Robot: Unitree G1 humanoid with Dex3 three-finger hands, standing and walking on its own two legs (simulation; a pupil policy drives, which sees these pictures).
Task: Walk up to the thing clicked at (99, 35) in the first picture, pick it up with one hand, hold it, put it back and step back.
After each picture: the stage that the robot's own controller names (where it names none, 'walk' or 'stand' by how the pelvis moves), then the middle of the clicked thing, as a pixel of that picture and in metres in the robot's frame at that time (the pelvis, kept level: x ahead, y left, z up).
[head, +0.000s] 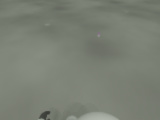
stand; (98, 34) +2.35 -0.21 -0.72
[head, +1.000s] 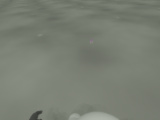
walk; (91, 41) +2.22 +0.15 -0.70
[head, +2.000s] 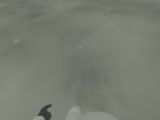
walk; (79, 46) +1.60 +0.34 -0.72
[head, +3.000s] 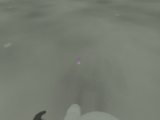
walk; (78, 61) +1.09 +0.28 -0.72
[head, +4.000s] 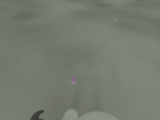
walk; (73, 80) +0.66 +0.23 -0.69
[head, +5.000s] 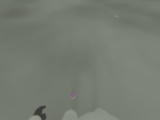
walk; (72, 95) +0.38 +0.17 -0.70
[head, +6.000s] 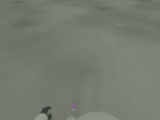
stand; (73, 107) +0.30 +0.17 -0.72
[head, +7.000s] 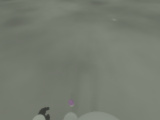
stand; (71, 103) +0.31 +0.22 -0.71
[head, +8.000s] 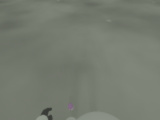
stand; (70, 106) +0.28 +0.21 -0.72
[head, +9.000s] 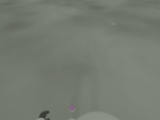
stand; (72, 108) +0.29 +0.19 -0.73
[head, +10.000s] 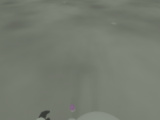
stand; (72, 108) +0.28 +0.19 -0.73
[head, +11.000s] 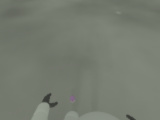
go down; (72, 99) +0.31 +0.18 -0.71
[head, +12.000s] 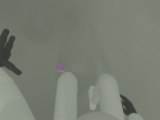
go down; (61, 67) +0.39 +0.20 -0.30
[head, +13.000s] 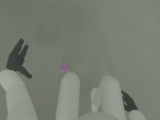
close in; (64, 68) +0.39 +0.19 -0.30
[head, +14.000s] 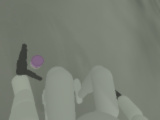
close in; (36, 62) +0.39 +0.23 -0.22
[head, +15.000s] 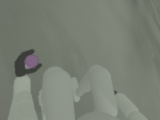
close; (31, 62) +0.37 +0.24 -0.23
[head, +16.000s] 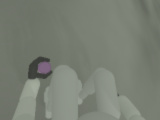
lift; (43, 67) +0.32 +0.22 -0.20
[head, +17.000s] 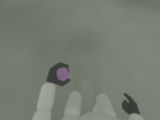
lift; (63, 76) +0.31 +0.18 +0.02
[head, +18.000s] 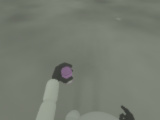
hold; (67, 75) +0.32 +0.17 +0.03
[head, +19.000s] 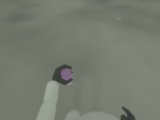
hold; (67, 77) +0.32 +0.17 +0.02
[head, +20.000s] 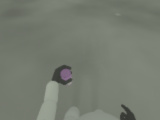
crouch; (66, 77) +0.32 +0.17 +0.00
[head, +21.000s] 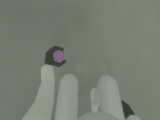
lower; (59, 58) +0.43 +0.20 -0.09
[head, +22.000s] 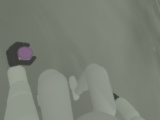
lower; (25, 55) +0.43 +0.25 -0.22
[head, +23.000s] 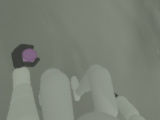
lower; (29, 56) +0.40 +0.25 -0.23
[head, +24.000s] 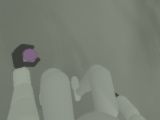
lower; (29, 56) +0.40 +0.25 -0.22
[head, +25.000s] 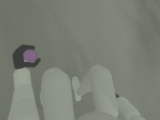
lower; (30, 57) +0.40 +0.25 -0.22
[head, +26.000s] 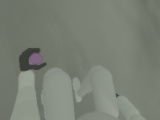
open; (35, 60) +0.39 +0.23 -0.23
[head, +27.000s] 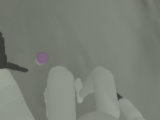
stand; (41, 59) +0.39 +0.22 -0.23
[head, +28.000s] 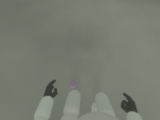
walk; (72, 84) +0.36 +0.16 -0.54
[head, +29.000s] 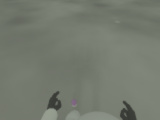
stand; (74, 103) +0.34 +0.16 -0.66
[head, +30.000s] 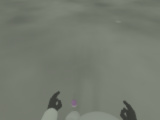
stand; (74, 103) +0.33 +0.16 -0.67
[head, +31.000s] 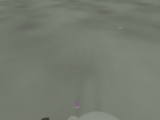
stand; (77, 104) +0.36 +0.15 -0.72
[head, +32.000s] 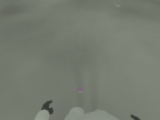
walk; (80, 89) +0.41 +0.09 -0.70
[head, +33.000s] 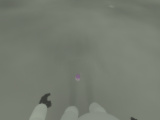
walk; (77, 77) +0.60 +0.12 -0.70
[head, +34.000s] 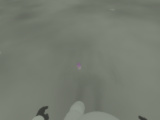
walk; (79, 66) +0.91 +0.26 -0.70
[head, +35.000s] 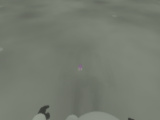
stand; (80, 67) +0.94 +0.18 -0.72
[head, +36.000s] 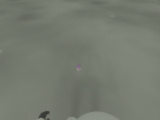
stand; (78, 67) +0.96 +0.21 -0.73
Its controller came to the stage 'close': yes
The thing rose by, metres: 0.73
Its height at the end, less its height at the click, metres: +0.00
